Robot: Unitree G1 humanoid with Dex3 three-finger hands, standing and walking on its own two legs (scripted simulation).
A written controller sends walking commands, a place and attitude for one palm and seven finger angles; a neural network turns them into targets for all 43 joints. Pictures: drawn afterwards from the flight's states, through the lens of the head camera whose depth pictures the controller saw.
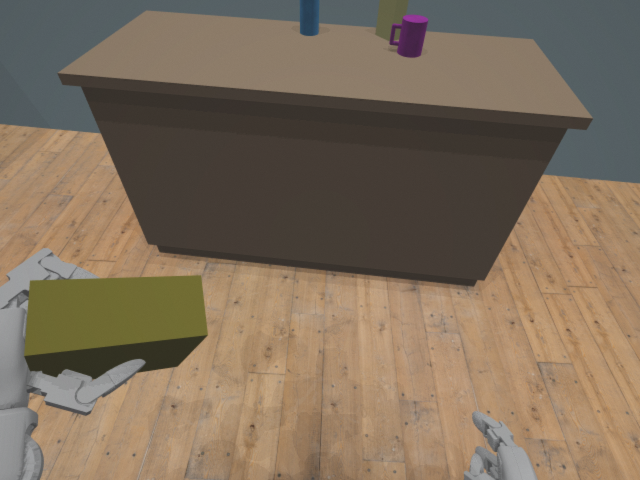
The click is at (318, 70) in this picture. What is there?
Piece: table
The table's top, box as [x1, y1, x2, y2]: [57, 10, 592, 129]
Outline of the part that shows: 57,73 62,84 556,127 586,129 592,119 592,117 532,39 426,31 421,54 418,57 409,58 399,55 396,52 397,46 390,45 388,43 389,41 375,35 375,27 319,23 319,32 317,35 305,36 299,33 299,22 146,10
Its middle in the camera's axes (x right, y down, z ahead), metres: +0.01 -0.55 +1.19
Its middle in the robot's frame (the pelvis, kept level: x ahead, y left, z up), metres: +1.26 +0.06 +0.01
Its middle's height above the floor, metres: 0.78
